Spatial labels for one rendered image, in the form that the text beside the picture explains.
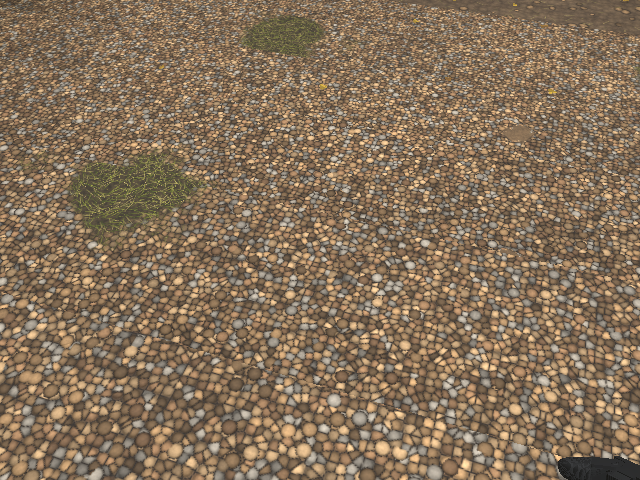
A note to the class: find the right robot hand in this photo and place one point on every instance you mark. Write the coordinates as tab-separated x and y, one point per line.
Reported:
596	468

